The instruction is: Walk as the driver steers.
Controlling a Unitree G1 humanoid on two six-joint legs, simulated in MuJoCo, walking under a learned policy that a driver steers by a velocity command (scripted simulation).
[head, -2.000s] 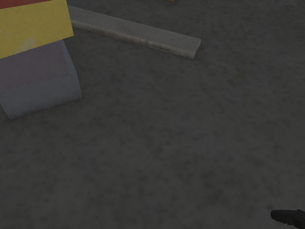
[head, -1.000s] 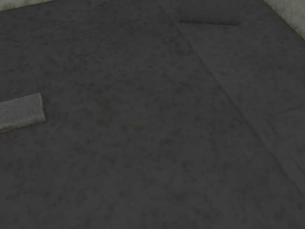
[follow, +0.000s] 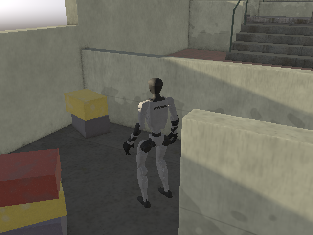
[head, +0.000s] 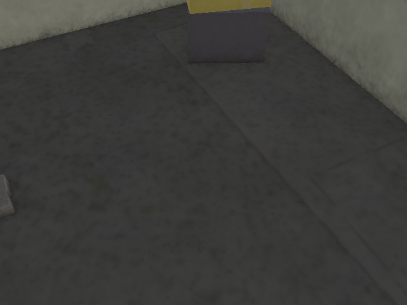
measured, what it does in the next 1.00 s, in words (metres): stands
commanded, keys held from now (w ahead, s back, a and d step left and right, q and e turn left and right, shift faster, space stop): no key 0.70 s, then w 0.30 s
